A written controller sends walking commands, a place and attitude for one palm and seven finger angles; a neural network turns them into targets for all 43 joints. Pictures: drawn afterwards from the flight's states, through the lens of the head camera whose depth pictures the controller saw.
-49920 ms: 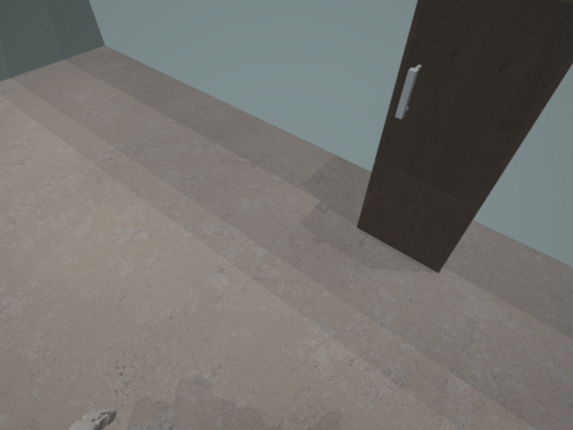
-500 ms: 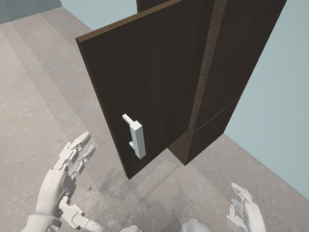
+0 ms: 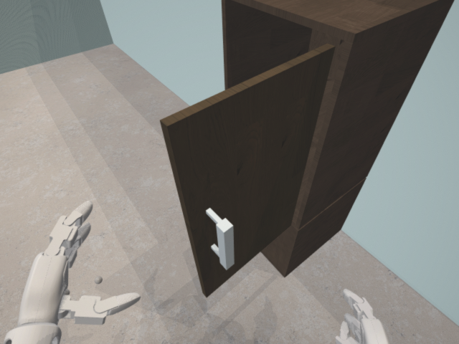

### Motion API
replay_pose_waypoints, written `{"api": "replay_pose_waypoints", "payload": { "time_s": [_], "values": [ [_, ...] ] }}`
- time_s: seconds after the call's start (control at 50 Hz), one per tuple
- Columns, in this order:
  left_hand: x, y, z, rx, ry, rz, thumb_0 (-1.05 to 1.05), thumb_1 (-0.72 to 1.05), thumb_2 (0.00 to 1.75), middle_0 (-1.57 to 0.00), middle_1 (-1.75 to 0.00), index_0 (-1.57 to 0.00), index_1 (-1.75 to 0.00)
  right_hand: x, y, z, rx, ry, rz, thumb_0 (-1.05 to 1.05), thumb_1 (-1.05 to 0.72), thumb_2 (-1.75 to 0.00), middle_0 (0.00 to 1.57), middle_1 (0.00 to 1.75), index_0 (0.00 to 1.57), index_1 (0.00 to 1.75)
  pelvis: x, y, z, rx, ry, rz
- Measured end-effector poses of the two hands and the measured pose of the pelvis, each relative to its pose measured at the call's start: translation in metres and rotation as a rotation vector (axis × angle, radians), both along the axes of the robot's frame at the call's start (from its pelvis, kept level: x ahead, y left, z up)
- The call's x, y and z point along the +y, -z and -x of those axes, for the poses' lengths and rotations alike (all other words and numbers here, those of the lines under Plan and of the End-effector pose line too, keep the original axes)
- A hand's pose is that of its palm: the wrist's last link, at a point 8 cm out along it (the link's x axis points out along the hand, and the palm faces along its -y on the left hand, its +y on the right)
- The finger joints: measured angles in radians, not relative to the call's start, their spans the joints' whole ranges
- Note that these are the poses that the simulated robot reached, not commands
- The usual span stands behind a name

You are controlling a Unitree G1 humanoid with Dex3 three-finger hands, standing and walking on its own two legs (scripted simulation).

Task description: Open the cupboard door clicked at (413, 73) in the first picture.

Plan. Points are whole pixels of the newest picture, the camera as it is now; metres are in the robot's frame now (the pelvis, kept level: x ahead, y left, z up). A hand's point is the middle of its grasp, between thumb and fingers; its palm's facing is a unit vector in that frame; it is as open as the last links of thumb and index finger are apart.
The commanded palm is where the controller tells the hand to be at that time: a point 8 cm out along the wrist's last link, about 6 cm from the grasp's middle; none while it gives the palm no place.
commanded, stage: draw the hand back to the body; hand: left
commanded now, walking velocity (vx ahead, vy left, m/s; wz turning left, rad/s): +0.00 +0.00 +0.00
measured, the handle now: (219, 239) +0.33 +0.06 -0.02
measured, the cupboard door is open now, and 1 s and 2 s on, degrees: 93 93 93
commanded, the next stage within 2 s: step back with the hand held close in 0.78 s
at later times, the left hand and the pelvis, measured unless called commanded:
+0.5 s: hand (29, 230) +0.19 +0.26 +0.20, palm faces +0.47 -0.76 -0.44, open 8.2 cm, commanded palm +0.14 +0.29 +0.19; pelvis +0.00 -0.01 +0.03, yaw -1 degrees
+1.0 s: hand (46, 237) +0.19 +0.24 +0.19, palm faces +0.45 -0.77 -0.45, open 7.4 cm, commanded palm +0.13 +0.27 +0.20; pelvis -0.02 -0.02 +0.03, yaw -1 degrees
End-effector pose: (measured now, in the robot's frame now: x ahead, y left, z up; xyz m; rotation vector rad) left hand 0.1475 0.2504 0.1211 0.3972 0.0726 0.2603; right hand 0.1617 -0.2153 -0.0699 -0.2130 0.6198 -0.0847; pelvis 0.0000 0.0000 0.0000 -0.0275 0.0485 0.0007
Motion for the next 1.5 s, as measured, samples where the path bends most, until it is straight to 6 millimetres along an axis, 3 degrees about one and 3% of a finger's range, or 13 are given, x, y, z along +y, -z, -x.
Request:
{"api": "replay_pose_waypoints", "payload": {
  "time_s": [0.2, 0.48, 0.68, 0.88, 1.0, 1.16, 1.32, 1.5],
  "values": [
    [0.023, -0.048, -0.009, -0.132, -0.059, -0.088, 0.0, 0.25, 0.62, -0.19, -0.3, -0.19, -0.3, 0.01, -0.012, -0.014, -0.006, -0.046, -0.014, 0.01, -0.9, -0.9, 0.2, 0.3, 0.2, 0.3, 0.004, -0.016, -0.009, -0.058, 0.004, -0.003],
    [0.042, -0.097, -0.002, -0.287, -0.134, -0.185, 0.01, 0.72, 0.82, -0.21, -0.3, -0.21, -0.3, -0.005, -0.022, -0.018, 0.004, -0.051, 0.001, 0.01, -0.9, -0.9, 0.2, 0.3, 0.2, 0.3, -0.005, -0.026, -0.004, -0.113, 0.013, -0.009],
    [0.026, -0.076, 0.001, -0.218, -0.115, -0.125, 0.01, 0.86, 0.88, -0.21, -0.3, -0.21, -0.3, -0.021, -0.018, -0.002, 0.041, -0.023, 0.004, 0.01, -0.9, -0.9, 0.2, 0.3, 0.2, 0.3, -0.014, -0.027, 0.004, -0.13, 0.021, -0.013],
    [0.021, -0.086, 0.007, -0.26, -0.114, -0.152, 0.01, 0.88, 0.89, -0.22, -0.3, -0.21, -0.3, -0.029, -0.019, 0.004, 0.029, -0.012, 0.005, 0.01, -0.9, -0.9, 0.2, 0.3, 0.2, 0.29, -0.022, -0.028, 0.009, -0.147, 0.023, -0.012],
    [0.024, -0.089, 0.001, -0.284, -0.113, -0.191, 0.01, 0.88, 0.9, -0.22, -0.3, -0.21, -0.3, -0.033, -0.021, 0.007, 0.036, 0.002, 0.019, 0.01, -0.9, -0.9, 0.2, 0.3, 0.2, 0.3, -0.023, -0.027, 0.015, -0.109, 0.02, -0.005],
    [0.02, -0.075, -0.003, -0.248, -0.016, -0.195, 0.01, 0.89, 0.9, -0.21, -0.3, -0.21, -0.3, -0.045, -0.023, 0.037, 0.086, 0.101, 0.084, 0.01, -0.9, -0.9, 0.2, 0.3, 0.2, 0.3, -0.011, -0.022, 0.03, -0.053, 0.031, -0.018],
    [0.035, -0.082, 0.029, -0.303, 0.032, -0.251, 0.01, 0.88, 0.89, -0.22, -0.3, -0.22, -0.3, -0.04, -0.027, 0.075, 0.087, 0.156, 0.1, 0.01, -0.9, -0.9, 0.2, 0.3, 0.2, 0.29, -0.001, -0.014, 0.057, -0.067, 0.045, -0.034],
    [0.048, -0.085, 0.08, -0.383, -0.141, -0.248, 0.01, 0.88, 0.9, -0.22, -0.3, -0.22, -0.3, -0.025, -0.011, 0.105, 0.092, 0.081, 0.084, 0.01, -0.9, -0.9, 0.2, 0.3, 0.2, 0.3, -0.004, -0.01, 0.083, -0.045, 0.01, -0.026]
  ]
}}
